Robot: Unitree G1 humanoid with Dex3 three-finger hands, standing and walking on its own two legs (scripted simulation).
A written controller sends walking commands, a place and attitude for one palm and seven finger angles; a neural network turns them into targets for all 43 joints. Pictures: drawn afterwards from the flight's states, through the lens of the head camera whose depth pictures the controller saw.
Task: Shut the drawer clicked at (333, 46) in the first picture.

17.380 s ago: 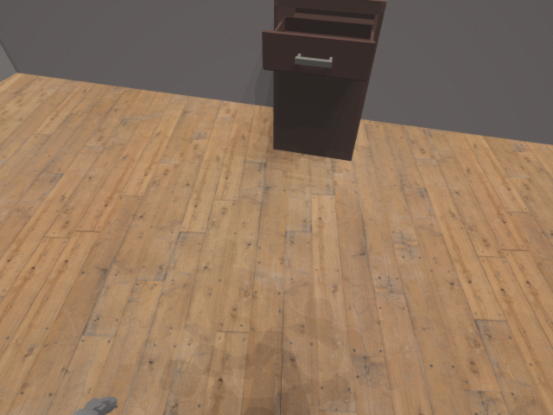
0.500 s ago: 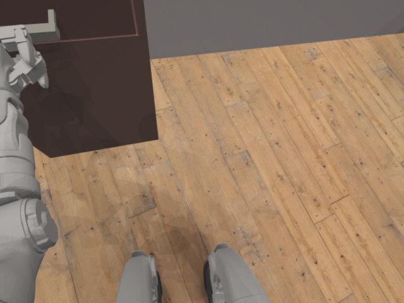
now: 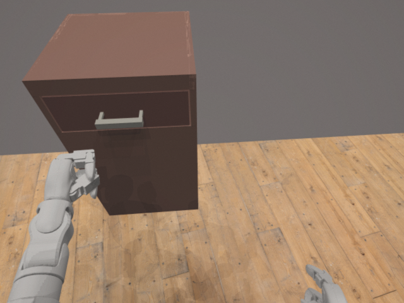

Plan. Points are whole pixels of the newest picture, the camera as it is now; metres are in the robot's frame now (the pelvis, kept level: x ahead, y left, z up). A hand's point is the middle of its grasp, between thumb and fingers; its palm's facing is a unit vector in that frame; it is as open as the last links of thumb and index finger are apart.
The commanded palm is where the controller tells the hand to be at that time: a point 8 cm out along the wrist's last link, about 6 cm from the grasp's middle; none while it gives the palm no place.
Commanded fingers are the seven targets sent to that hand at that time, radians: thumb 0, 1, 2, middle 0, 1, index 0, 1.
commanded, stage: draw the hand back to the body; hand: left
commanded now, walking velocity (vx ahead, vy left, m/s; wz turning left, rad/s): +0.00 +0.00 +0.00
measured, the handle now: (120, 118) +0.63 +0.26 -0.04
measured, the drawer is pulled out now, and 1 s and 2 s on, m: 0.00 0.00 0.00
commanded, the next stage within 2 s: step back with the hand held close in 0.74 s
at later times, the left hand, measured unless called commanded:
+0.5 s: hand (19, 227) +0.19 +0.23 +0.18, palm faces +0.40 -0.84 -0.36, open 3.3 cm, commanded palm +0.14 +0.27 +0.20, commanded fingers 0.00 0.90 0.90 -1.40 -1.60 -1.40 -1.60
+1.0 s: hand (6, 231) +0.18 +0.23 +0.20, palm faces +0.40 -0.80 -0.45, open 3.3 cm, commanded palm +0.12 +0.27 +0.21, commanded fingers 0.00 0.90 0.90 -1.40 -1.60 -1.40 -1.60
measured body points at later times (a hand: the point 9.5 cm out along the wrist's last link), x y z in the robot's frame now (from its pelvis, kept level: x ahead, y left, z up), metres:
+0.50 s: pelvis +0.00 -0.01 +0.03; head -0.02 -0.03 +0.48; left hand +0.17 +0.28 +0.20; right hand +0.20 -0.22 -0.05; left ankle -0.01 +0.11 -0.71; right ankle -0.02 -0.13 -0.71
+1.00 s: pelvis +0.00 -0.01 +0.03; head -0.01 -0.04 +0.48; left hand +0.15 +0.27 +0.22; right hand +0.18 -0.24 -0.05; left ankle -0.01 +0.11 -0.71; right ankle -0.02 -0.13 -0.71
